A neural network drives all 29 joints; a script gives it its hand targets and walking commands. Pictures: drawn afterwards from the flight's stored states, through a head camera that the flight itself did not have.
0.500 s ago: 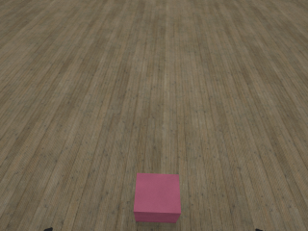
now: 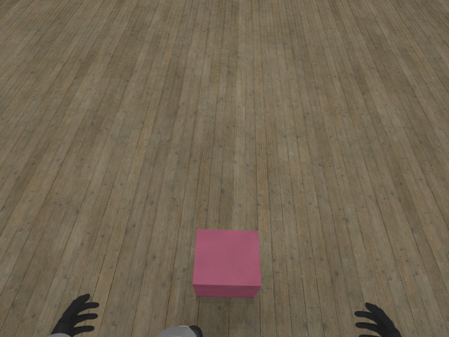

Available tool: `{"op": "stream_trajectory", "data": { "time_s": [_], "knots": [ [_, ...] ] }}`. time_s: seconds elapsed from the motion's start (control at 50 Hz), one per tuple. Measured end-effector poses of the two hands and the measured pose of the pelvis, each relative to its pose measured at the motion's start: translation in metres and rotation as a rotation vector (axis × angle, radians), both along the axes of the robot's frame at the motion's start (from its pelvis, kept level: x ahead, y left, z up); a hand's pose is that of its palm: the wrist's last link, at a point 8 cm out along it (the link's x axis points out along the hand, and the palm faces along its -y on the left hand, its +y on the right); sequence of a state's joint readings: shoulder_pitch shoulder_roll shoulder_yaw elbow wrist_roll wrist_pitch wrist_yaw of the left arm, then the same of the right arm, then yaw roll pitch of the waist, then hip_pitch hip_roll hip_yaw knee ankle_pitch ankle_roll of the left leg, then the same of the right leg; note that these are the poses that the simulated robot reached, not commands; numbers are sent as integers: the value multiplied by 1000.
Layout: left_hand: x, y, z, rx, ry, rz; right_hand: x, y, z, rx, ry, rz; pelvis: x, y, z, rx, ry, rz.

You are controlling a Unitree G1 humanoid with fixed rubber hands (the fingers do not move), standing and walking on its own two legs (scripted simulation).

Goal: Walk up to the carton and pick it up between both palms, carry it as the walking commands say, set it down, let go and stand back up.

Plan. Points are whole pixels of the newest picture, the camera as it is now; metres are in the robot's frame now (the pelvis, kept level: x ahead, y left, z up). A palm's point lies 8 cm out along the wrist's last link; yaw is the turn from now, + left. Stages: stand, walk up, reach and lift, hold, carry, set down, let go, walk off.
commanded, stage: reach and lift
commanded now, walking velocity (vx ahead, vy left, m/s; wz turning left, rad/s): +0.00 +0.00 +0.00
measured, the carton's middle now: (226, 264) +0.41 -0.01 -0.65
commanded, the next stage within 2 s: none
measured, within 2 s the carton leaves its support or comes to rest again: neither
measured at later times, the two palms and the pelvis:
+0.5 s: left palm (104, 286) +0.22 +0.26 -0.15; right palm (354, 287) +0.24 -0.27 -0.15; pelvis +0.02 -0.03 -0.04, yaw +1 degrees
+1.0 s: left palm (138, 238) +0.35 +0.23 -0.20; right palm (319, 239) +0.36 -0.23 -0.19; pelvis -0.06 +0.01 -0.10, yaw -1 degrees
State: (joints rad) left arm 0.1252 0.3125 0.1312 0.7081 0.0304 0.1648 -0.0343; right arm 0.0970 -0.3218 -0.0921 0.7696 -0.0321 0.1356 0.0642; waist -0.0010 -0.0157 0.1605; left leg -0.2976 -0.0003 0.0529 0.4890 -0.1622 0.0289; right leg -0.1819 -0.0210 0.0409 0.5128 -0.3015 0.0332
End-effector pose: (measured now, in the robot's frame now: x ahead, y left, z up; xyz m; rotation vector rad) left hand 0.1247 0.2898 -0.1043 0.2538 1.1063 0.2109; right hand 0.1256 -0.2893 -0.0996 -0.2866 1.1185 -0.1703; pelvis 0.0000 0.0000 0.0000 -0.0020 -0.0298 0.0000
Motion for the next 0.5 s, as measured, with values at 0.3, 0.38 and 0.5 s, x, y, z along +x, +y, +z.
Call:
{"op": "stream_trajectory", "data": {
  "time_s": [0.3, 0.38, 0.5],
  "knots": [
    [63, -30, -15, -24, -38, -6, 79, 15, -22, 41, -46, 24, 28, -8, -20, 12, 123, 8],
    [70, -28, -26, -29, -63, 1, 89, 14, -36, 48, -78, 12, 30, -17, -30, 11, 199, 17],
    [97, -32, -42, -47, -138, -8, 111, 20, -49, 62, -143, 10, 19, -28, -44, 2, 305, 21]
  ]
}}
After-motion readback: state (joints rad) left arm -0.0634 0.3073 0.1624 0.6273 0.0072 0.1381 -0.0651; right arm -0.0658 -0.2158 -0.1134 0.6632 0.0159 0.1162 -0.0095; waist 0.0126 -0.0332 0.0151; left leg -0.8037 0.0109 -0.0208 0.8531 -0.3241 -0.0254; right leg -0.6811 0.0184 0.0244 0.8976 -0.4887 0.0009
